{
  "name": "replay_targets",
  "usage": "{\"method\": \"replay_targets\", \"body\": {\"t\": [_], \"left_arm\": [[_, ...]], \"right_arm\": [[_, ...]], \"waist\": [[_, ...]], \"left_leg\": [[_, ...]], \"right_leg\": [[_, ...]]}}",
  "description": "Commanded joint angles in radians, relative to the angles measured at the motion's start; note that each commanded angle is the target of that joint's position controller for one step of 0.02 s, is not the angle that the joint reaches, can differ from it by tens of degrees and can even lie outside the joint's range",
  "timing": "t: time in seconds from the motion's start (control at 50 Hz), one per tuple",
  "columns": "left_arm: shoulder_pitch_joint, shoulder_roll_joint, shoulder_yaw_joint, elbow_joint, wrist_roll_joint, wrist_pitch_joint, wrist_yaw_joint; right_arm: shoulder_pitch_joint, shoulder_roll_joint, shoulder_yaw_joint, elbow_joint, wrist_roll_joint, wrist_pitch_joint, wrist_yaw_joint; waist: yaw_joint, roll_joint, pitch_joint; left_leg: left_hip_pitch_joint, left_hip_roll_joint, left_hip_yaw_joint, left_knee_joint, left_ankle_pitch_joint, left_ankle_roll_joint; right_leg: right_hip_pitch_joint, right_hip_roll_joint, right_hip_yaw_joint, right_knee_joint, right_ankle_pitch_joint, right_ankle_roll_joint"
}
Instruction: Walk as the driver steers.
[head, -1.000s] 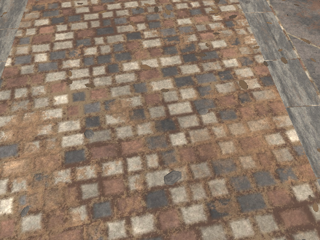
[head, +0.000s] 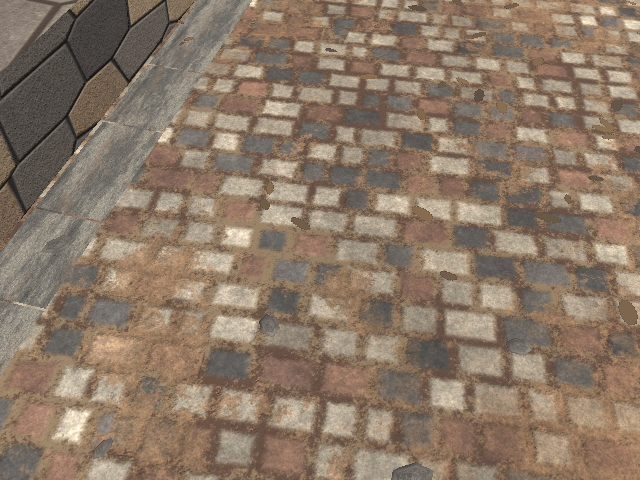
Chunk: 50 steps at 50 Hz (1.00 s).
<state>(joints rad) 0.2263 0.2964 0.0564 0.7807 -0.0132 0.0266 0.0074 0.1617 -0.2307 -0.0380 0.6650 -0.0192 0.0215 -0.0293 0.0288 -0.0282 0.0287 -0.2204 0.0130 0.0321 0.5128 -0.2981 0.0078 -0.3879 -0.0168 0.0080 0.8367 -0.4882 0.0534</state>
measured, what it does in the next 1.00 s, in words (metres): walks ahead: right foot, then left foot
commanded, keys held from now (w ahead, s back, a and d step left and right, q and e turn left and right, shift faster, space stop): e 0.08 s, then w+e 0.36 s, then w+q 0.56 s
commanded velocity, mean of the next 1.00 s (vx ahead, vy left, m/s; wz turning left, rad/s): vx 0.34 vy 0.00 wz -0.12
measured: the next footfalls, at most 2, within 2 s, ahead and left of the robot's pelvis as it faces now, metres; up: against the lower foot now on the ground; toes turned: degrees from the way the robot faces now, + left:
right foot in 0.20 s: +0.01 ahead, -0.13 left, +0.00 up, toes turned -9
left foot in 0.72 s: +0.40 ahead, -0.02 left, +0.00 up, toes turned -14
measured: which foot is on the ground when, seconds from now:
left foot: down 0.00-0.20, up 0.22-0.70, down 0.72-1.00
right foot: up 0.00-0.18, down 0.20-0.74, up 0.76-1.00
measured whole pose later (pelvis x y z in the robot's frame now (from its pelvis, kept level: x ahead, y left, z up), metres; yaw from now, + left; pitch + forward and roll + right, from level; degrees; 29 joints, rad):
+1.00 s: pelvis +0.37 -0.10 +0.01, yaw -6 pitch +1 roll +1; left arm 0.13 0.29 0.03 0.65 0.02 -0.10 0.00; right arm 0.34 -0.27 -0.06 0.78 0.02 -0.06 0.01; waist -0.06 -0.04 0.04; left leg -0.15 -0.12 -0.09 0.31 -0.17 0.08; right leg -0.66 -0.10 0.10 0.81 -0.12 0.05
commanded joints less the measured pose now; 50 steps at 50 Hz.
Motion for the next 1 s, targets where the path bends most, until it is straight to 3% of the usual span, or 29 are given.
{"method": "replay_targets", "body": {"t": [0.02, 0.08, 0.14, 0.16, 0.18, 0.2, 0.22, 0.24, 0.26, 0.3, 0.32, 0.34, 0.44, 0.52, 0.58, 0.62, 0.66, 0.68, 0.7, 0.72, 0.74, 0.76, 0.78, 0.8, 0.82, 0.84, 0.9, 0.94, 1.0], "left_arm": [[-0.038, 0.084, 0.034, -0.089, -0.011, 0.004, 0.003], [-0.055, 0.063, 0.025, -0.111, -0.012, 0.013, -0.011], [-0.028, 0.075, 0.029, -0.122, -0.018, 0.019, -0.032], [0.024, 0.075, 0.034, -0.104, -0.016, 0.017, -0.036], [0.104, 0.094, 0.047, -0.067, -0.014, 0.013, -0.031], [0.205, 0.157, 0.070, -0.040, -0.021, 0.005, -0.021], [0.251, 0.309, 0.096, -0.071, -0.008, -0.026, -0.024], [0.223, 0.245, 0.075, -0.092, 0.024, -0.060, -0.032], [0.166, 0.190, 0.056, -0.098, 0.024, -0.079, -0.026], [0.101, 0.147, 0.038, -0.111, -0.002, -0.085, -0.010], [0.101, 0.141, 0.033, -0.115, 0.001, -0.083, -0.001], [0.116, 0.141, 0.032, -0.116, 0.005, -0.084, 0.004], [0.190, 0.146, 0.038, -0.096, -0.001, -0.084, 0.023], [0.233, 0.139, 0.035, -0.060, 0.000, -0.086, 0.021], [0.258, 0.143, 0.035, -0.036, -0.001, -0.083, 0.016], [0.261, 0.148, 0.036, -0.024, -0.002, -0.078, 0.015], [0.238, 0.165, 0.040, -0.023, 0.001, -0.075, 0.019], [0.228, 0.176, 0.042, -0.024, 0.005, -0.071, 0.022], [0.204, 0.176, 0.039, -0.028, 0.008, -0.065, 0.025], [0.199, 0.159, 0.028, -0.046, 0.023, -0.066, 0.029], [0.301, 0.050, -0.003, -0.074, 0.032, -0.083, 0.017], [0.239, 0.097, -0.003, -0.076, 0.017, -0.111, 0.008], [0.120, 0.145, 0.010, -0.116, -0.021, -0.135, -0.005], [0.054, 0.143, 0.004, -0.132, -0.022, -0.153, -0.010], [0.023, 0.134, 0.007, -0.137, 0.001, -0.162, -0.009], [0.037, 0.131, 0.012, -0.137, 0.014, -0.159, -0.009], [0.069, 0.096, 0.006, -0.139, 0.031, -0.134, -0.005], [-0.004, 0.072, -0.005, -0.170, 0.037, -0.128, 0.000], [-0.147, 0.037, -0.019, -0.203, 0.032, -0.138, -0.005]], "right_arm": [[-0.009, -0.183, -0.063, -0.047, 0.013, -0.015, -0.015], [-0.051, -0.196, -0.073, -0.045, 0.016, 0.000, -0.015], [-0.033, -0.229, -0.086, -0.026, 0.038, 0.001, -0.007], [-0.046, -0.226, -0.085, -0.020, 0.050, -0.003, -0.002], [-0.036, -0.187, -0.075, -0.009, 0.047, -0.009, 0.003], [-0.052, -0.118, -0.056, -0.016, 0.024, -0.017, 0.013], [-0.156, -0.080, -0.040, -0.110, 0.007, -0.037, 0.015], [-0.210, -0.142, -0.055, -0.115, 0.041, -0.065, 0.019], [-0.195, -0.180, -0.066, -0.104, 0.063, -0.083, 0.028], [-0.147, -0.201, -0.078, -0.056, 0.025, -0.101, 0.025], [-0.138, -0.192, -0.079, -0.046, 0.013, -0.107, 0.026], [-0.135, -0.177, -0.077, -0.040, 0.012, -0.112, 0.030], [-0.196, -0.124, -0.060, -0.044, 0.019, -0.121, 0.039], [-0.273, -0.103, -0.040, -0.052, 0.034, -0.128, 0.065], [-0.321, -0.107, -0.032, -0.070, 0.043, -0.137, 0.083], [-0.319, -0.118, -0.031, -0.074, 0.045, -0.142, 0.093], [-0.248, -0.148, -0.043, -0.059, 0.043, -0.141, 0.095], [-0.164, -0.176, -0.056, -0.039, 0.040, -0.137, 0.090], [-0.014, -0.208, -0.073, 0.000, 0.039, -0.132, 0.082], [0.163, -0.241, -0.082, 0.032, 0.036, -0.124, 0.073], [0.264, -0.331, -0.104, 0.049, 0.034, -0.123, 0.074], [0.265, -0.237, -0.080, 0.066, 0.049, -0.124, 0.076], [0.189, -0.212, -0.070, 0.052, 0.046, -0.118, 0.067], [0.131, -0.202, -0.065, 0.035, 0.036, -0.113, 0.061], [0.092, -0.187, -0.058, 0.026, 0.028, -0.110, 0.060], [0.069, -0.173, -0.051, 0.015, 0.016, -0.112, 0.056], [0.050, -0.175, -0.051, 0.010, 0.032, -0.111, 0.045], [0.067, -0.205, -0.060, 0.016, 0.036, -0.111, 0.034], [0.123, -0.226, -0.068, 0.034, 0.046, -0.099, 0.023]], "waist": [[-0.037, 0.176, -0.042], [-0.043, 0.179, -0.072], [-0.036, 0.179, -0.097], [-0.004, 0.168, -0.093], [0.020, 0.120, -0.092], [0.049, -0.065, -0.078], [0.072, -0.307, -0.044], [0.095, -0.164, -0.029], [0.053, -0.137, 0.030], [0.013, -0.066, 0.058], [0.004, -0.075, 0.048], [0.005, -0.075, 0.037], [0.027, -0.066, 0.028], [0.077, -0.094, 0.058], [0.096, -0.088, 0.095], [0.086, -0.097, 0.099], [0.038, -0.115, 0.036], [-0.008, -0.124, -0.037], [-0.091, -0.102, -0.134], [-0.165, -0.044, -0.259], [-0.104, 0.248, -0.400], [-0.136, 0.227, -0.404], [-0.136, 0.181, -0.221], [-0.113, 0.076, -0.129], [-0.079, 0.017, -0.061], [-0.041, 0.031, -0.045], [0.001, 0.084, -0.023], [-0.016, 0.084, 0.007], [-0.075, 0.084, 0.010]], "left_leg": [[0.129, 0.310, -0.202, -0.136, 0.580, 0.229], [0.126, 0.292, -0.134, -0.114, 0.594, 0.213], [0.080, 0.297, -0.114, -0.140, 0.208, 0.181], [0.017, 0.276, -0.087, -0.116, 0.032, 0.152], [-0.083, 0.233, -0.039, -0.031, -0.127, 0.113], [-0.269, 0.153, 0.073, 0.245, -0.237, 0.038], [-0.622, -0.043, 0.054, 0.545, -0.393, -0.034], [-0.685, -0.005, -0.114, 0.654, -0.357, -0.013], [-0.693, 0.033, -0.133, 0.645, -0.241, 0.013], [-0.648, 0.068, -0.121, 0.558, -0.044, 0.010], [-0.590, 0.068, -0.116, 0.515, 0.033, -0.001], [-0.564, 0.051, -0.099, 0.483, 0.102, -0.014], [-0.509, 0.006, -0.084, 0.228, 0.286, -0.066], [-0.448, 0.014, -0.044, 0.079, 0.388, -0.067], [-0.468, 0.016, -0.019, 0.019, 0.362, -0.024], [-0.457, 0.009, -0.001, -0.009, 0.310, 0.017], [-0.343, -0.033, 0.029, -0.015, 0.248, 0.064], [-0.232, -0.070, 0.055, -0.006, 0.222, 0.092], [-0.030, -0.095, 0.070, -0.031, 0.259, 0.128], [0.296, 0.023, -0.094, 0.010, 0.256, 0.186], [0.657, 0.292, -0.645, -0.040, 0.047, 0.374], [0.674, 0.319, -0.852, -0.202, -0.095, 0.369], [0.531, 0.296, -0.714, -0.235, -0.127, 0.323], [0.370, 0.258, -0.604, -0.260, -0.056, 0.297], [0.237, 0.218, -0.531, -0.283, 0.043, 0.288], [0.151, 0.184, -0.476, -0.307, 0.121, 0.282], [0.005, 0.141, -0.380, -0.346, 0.244, 0.297], [-0.071, 0.109, -0.316, -0.356, 0.285, 0.284], [-0.127, 0.052, -0.262, -0.323, 0.249, 0.225]], "right_leg": [[-0.158, -0.032, 0.018, 0.145, -0.066, 0.014], [-0.070, -0.031, -0.031, 0.015, 0.011, 0.015], [0.056, -0.007, -0.091, -0.159, 0.109, -0.038], [0.150, 0.018, -0.118, -0.260, 0.171, -0.069], [0.281, 0.054, -0.119, -0.317, 0.168, -0.099], [0.421, -0.064, 0.090, -0.421, 0.101, -0.167], [0.480, -0.336, 0.688, -0.593, -0.055, -0.379], [0.444, -0.390, 0.786, -0.684, -0.173, -0.437], [0.409, -0.357, 0.700, -0.688, -0.198, -0.392], [0.378, -0.263, 0.515, -0.665, -0.045, -0.306], [0.359, -0.220, 0.445, -0.672, 0.044, -0.283], [0.360, -0.195, 0.399, -0.679, 0.135, -0.275], [0.357, -0.141, 0.285, -0.660, 0.360, -0.254], [0.348, -0.152, 0.224, -0.672, 0.393, -0.244], [0.407, -0.188, 0.207, -0.662, 0.453, -0.246], [0.457, -0.213, 0.188, -0.638, 0.565, -0.238], [0.501, -0.210, 0.143, -0.544, 0.915, -0.214], [0.520, -0.197, 0.115, -0.436, 1.145, -0.202], [0.479, -0.162, 0.066, -0.255, 1.280, -0.175], [0.265, -0.142, 0.063, -0.003, 1.084, -0.147], [-0.149, 0.058, 0.031, 0.433, 0.337, -0.055], [-0.292, 0.083, 0.142, 0.537, -0.026, -0.062], [-0.378, 0.022, 0.149, 0.550, 0.039, -0.074], [-0.357, -0.021, 0.127, 0.490, 0.111, -0.086], [-0.326, -0.048, 0.113, 0.410, 0.150, -0.081], [-0.268, -0.073, 0.113, 0.355, 0.182, -0.075], [-0.211, -0.086, 0.078, 0.225, 0.197, -0.025], [-0.199, -0.075, 0.051, 0.082, 0.296, 0.006], [-0.096, -0.021, 0.036, -0.176, 0.530, 0.024]]}}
